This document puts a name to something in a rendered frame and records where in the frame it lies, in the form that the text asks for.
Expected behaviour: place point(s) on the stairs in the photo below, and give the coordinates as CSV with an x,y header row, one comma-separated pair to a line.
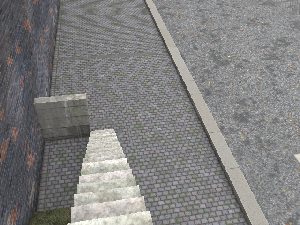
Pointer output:
x,y
107,193

